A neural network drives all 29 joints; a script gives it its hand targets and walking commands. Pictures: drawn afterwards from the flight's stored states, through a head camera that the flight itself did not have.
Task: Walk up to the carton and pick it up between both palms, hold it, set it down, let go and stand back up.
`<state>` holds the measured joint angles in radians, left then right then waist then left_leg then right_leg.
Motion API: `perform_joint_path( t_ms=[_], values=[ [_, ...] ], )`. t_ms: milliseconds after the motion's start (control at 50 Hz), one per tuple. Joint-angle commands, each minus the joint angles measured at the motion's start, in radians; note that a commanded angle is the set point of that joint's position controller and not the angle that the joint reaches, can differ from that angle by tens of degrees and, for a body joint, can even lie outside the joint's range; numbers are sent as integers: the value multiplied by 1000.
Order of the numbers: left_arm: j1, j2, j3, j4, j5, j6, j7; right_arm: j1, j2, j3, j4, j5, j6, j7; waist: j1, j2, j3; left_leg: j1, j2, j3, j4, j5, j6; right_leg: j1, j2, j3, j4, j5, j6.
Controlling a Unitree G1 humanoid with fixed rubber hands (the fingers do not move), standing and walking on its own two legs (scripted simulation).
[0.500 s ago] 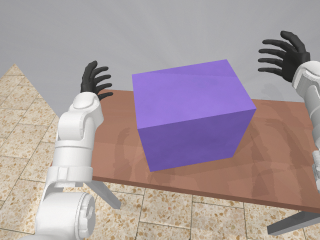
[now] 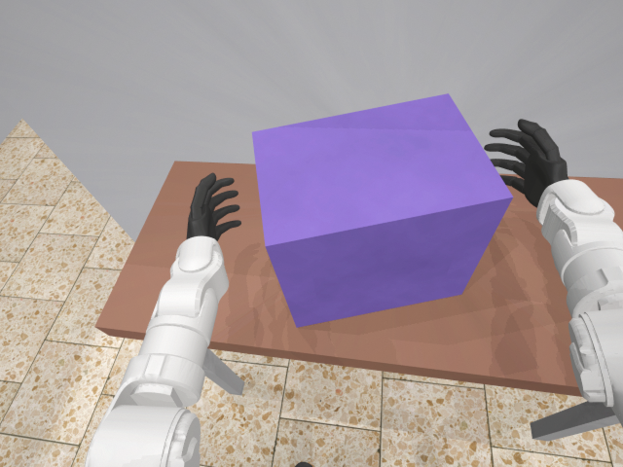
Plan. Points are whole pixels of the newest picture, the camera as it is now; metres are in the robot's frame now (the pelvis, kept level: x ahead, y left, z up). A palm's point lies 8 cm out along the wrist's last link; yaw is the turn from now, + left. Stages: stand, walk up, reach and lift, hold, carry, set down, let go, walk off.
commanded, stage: reach and lift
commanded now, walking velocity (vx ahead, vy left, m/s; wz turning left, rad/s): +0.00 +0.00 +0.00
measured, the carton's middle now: (366, 220) +0.45 +0.04 +0.01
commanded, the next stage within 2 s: none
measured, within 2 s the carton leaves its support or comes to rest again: neither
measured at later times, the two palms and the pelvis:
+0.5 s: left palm (221, 242) +0.37 +0.23 +0.04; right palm (524, 178) +0.51 -0.15 +0.07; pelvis +0.00 -0.01 +0.00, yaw -1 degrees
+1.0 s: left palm (234, 238) +0.37 +0.21 +0.05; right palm (506, 189) +0.49 -0.13 +0.07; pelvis +0.00 -0.01 +0.00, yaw -2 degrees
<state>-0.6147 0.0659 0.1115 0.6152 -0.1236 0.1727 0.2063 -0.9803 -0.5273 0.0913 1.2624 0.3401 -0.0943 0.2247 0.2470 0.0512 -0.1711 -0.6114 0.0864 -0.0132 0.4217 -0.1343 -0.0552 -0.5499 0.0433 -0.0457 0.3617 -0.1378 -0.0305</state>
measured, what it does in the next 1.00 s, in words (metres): stands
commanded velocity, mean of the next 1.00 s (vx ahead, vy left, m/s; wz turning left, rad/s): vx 0.00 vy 0.00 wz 0.00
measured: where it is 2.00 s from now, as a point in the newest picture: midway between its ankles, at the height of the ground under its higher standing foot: outside the picture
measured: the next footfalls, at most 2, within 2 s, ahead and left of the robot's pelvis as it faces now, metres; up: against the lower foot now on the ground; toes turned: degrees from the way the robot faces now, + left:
none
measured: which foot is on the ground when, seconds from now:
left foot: down 0.00-1.00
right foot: down 0.00-1.00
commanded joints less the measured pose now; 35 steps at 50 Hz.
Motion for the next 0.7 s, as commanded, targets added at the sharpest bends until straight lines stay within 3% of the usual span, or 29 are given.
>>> perform_joint_path(
  t_ms=[0, 100, 140, 220, 280, 320, 420, 520, 680],
  values=[
    [-387, 102, 21, -6, 4, -148, -9, -502, -164, -2, -56, -2, -94, -14, -8, -213, -603, 155, -74, 91, 50, 309, 15, 339, 37, 21, 65, 247, 30],
    [-382, 108, 52, 61, 26, -198, -16, -522, -152, 62, -9, 42, -127, -26, 34, -221, -594, 118, -69, 102, 57, 375, 10, 380, 44, 28, 93, 314, 35],
    [-386, 102, 49, 27, 27, -214, -13, -526, -148, 75, -23, 62, -144, -29, 45, -198, -629, 123, -68, 106, 67, 413, 0, 383, 47, 30, 100, 336, 34],
    [-392, 80, 33, -5, 26, -228, -7, -528, -151, 89, -16, 81, -153, -30, 42, -170, -661, 148, -63, 104, 84, 460, -13, 353, 57, 25, 103, 358, 27],
    [-379, 50, 13, 5, 23, -223, -13, -512, -139, 98, 34, 88, -142, -29, 20, -165, -628, 170, -62, 96, 87, 451, -14, 317, 57, 25, 86, 332, 22],
    [-372, 42, 11, 7, 19, -224, -23, -497, -115, 96, 35, 80, -137, -33, 5, -175, -613, 163, -65, 94, 89, 436, -7, 316, 51, 29, 83, 334, 26],
    [-379, 32, 27, 22, 34, -241, -29, -514, -72, 58, 12, 31, -137, -44, 3, -208, -608, 110, -67, 98, 70, 383, 7, 346, 38, 35, 85, 322, 39],
    [-407, -9, 42, -20, 67, -259, -22, -522, -21, -15, -32, -36, -150, -63, -8, -184, -662, 127, -70, 99, 63, 386, 2, 345, 33, 29, 81, 324, 40],
    [-412, -64, 91, -4, 141, -250, -5, -536, 34, -63, -53, -105, -157, -97, 9, -182, -652, 153, -72, 106, 46, 421, 4, 376, 35, 25, 70, 361, 40]
  ],
)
